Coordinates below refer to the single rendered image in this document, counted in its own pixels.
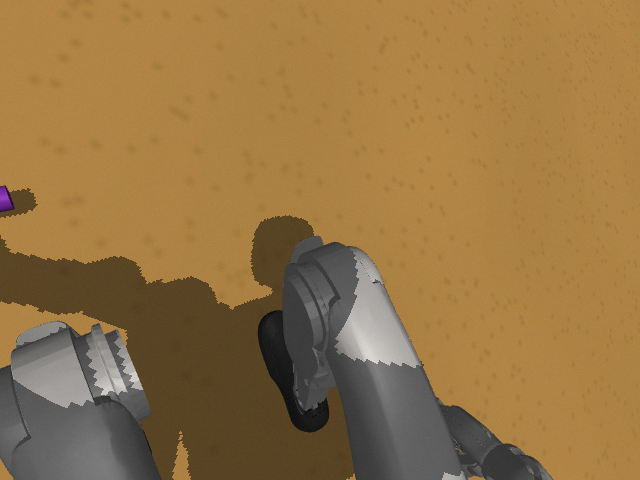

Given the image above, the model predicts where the right robot arm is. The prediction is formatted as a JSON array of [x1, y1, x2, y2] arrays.
[[481, 444, 554, 480]]

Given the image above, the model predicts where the right robot foot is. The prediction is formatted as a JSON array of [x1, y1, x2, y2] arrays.
[[258, 310, 329, 432]]

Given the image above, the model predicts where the bottle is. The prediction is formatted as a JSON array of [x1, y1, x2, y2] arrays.
[[0, 186, 14, 212]]

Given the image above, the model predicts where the right robot hand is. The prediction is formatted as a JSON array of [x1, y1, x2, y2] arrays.
[[436, 397, 503, 480]]

